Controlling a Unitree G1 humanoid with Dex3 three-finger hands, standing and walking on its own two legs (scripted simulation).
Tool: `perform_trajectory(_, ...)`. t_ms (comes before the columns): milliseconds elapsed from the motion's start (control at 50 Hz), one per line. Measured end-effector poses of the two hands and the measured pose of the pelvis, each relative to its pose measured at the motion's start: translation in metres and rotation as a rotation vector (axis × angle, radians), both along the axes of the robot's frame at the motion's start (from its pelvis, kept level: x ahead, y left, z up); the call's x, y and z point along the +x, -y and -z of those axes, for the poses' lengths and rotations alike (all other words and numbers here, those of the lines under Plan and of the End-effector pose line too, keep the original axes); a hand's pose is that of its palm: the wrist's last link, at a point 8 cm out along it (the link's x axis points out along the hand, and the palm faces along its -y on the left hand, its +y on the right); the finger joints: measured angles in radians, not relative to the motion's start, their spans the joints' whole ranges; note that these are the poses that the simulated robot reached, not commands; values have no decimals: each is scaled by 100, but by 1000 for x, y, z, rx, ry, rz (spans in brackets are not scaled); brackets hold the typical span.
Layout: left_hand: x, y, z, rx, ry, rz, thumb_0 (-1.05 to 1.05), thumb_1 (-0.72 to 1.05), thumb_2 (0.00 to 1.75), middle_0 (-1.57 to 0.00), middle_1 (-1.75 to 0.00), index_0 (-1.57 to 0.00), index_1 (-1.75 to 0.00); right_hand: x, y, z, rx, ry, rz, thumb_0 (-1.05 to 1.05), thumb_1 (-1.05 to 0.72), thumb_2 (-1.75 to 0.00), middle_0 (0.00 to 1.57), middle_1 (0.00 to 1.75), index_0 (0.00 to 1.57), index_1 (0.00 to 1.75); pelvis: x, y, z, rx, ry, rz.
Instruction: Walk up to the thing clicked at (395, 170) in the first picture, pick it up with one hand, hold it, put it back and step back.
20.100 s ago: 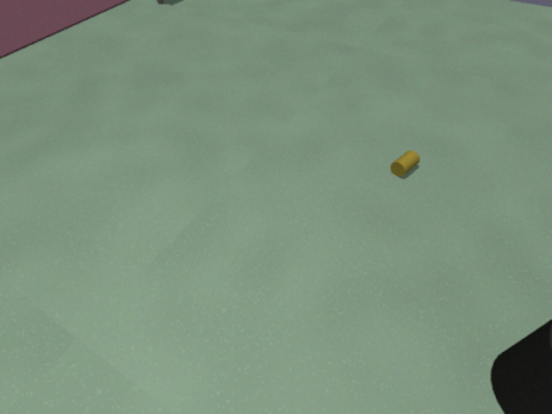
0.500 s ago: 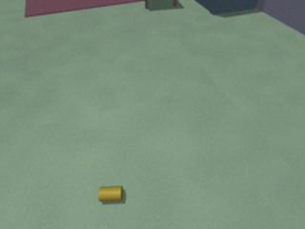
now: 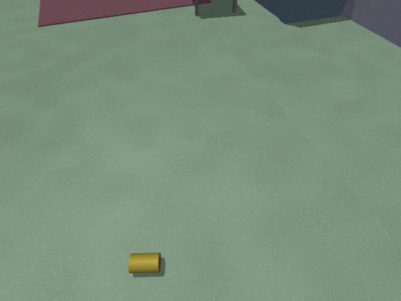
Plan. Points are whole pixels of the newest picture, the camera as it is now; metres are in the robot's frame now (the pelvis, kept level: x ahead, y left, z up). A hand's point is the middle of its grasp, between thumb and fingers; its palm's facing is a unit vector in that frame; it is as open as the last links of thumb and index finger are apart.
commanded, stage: stand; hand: left
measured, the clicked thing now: (145, 262) +0.43 +0.27 -0.74
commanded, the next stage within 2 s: none
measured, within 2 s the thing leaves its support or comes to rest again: neither
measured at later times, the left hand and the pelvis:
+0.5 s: hand out of the picture +0.09 +0.24 -0.16, palm faces -0.02 -0.94 -0.33, open 7.4 cm; pelvis +0.01 -0.01 +0.00, yaw +0 degrees
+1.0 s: hand out of the picture +0.07 +0.24 -0.16, palm faces -0.02 -0.94 -0.33, open 7.4 cm; pelvis +0.00 -0.01 +0.00, yaw +0 degrees
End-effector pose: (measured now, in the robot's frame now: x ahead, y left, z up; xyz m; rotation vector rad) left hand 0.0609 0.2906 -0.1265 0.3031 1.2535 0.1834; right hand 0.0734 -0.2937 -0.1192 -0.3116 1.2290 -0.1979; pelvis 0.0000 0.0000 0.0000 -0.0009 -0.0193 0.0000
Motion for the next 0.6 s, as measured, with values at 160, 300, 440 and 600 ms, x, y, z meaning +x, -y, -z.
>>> perform_trajectory(160, 12, 5, -1, 0, 12, 2, 1, 90, 90, -20, -30, -20, -30, 13, 4, -1, -1, 10, -7, 1, -90, -89, 20, 30, 20, 30, 7, 4, 0, -1, -1, -1)
perform_trajectory(300, 22, 7, -3, 2, 30, 4, 0, 90, 90, -20, -30, -21, -30, 19, 7, -1, -4, 17, -7, 1, -90, -89, 20, 30, 20, 30, 11, 7, 0, -1, 0, 0)
perform_trajectory(440, 28, 8, -4, 6, 40, 7, 0, 90, 90, -20, -30, -21, -30, 18, 10, -1, -6, 15, -3, 1, -90, -89, 20, 30, 20, 30, 12, 8, 0, -1, 3, 0)
perform_trajectory(600, 26, 8, -6, 10, 43, 7, 0, 90, 90, -20, -30, -20, -30, 13, 11, 0, -3, 14, 2, 1, -90, -89, 20, 30, 20, 30, 11, 10, 0, 0, 11, 2)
